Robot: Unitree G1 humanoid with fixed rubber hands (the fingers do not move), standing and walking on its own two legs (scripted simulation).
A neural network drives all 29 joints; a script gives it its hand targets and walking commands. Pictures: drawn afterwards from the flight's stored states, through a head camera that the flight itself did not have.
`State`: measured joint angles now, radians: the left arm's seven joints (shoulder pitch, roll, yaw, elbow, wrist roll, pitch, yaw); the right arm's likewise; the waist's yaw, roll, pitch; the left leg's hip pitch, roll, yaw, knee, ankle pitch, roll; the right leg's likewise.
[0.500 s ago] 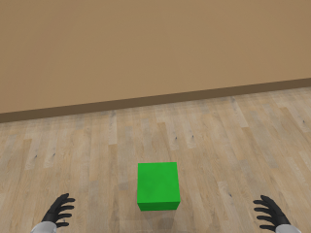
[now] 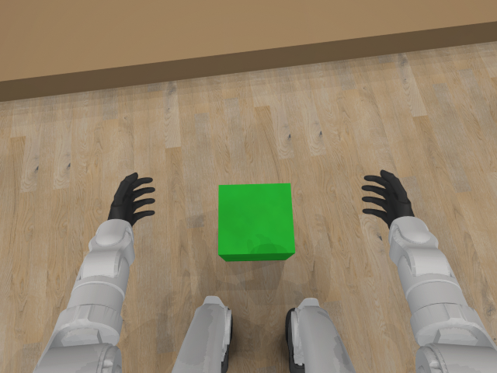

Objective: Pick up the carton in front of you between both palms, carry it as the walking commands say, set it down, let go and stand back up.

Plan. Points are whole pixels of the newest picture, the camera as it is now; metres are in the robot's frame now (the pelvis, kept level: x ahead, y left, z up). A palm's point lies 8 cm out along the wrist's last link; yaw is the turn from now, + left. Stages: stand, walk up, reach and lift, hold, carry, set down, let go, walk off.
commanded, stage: reach and lift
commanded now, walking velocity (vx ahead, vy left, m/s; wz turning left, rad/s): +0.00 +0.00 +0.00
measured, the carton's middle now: (255, 225) +0.44 +0.01 -0.56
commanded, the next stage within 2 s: none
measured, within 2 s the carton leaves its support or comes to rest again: leaves its support in 1.96 s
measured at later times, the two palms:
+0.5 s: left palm (167, 191) +0.44 +0.20 -0.21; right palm (346, 186) +0.46 -0.18 -0.21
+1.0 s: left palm (188, 219) +0.43 +0.20 -0.43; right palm (323, 215) +0.45 -0.18 -0.43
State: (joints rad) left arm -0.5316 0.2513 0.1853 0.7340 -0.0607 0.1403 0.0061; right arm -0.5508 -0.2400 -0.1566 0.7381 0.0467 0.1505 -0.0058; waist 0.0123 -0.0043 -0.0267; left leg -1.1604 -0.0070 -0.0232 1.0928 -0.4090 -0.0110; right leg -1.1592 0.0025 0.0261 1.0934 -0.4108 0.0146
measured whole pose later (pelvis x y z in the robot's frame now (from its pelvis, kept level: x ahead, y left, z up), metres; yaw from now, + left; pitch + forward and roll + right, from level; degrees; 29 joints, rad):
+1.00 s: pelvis -0.07 +0.00 -0.27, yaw +0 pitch +44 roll +0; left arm -1.22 0.33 0.16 1.01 -0.19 0.04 0.10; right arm -1.24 -0.32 -0.11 1.02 0.17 0.06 -0.11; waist 0.02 -0.01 0.14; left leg -2.26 -0.04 -0.04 2.02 -0.52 -0.05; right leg -2.26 0.05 0.04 2.02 -0.52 0.04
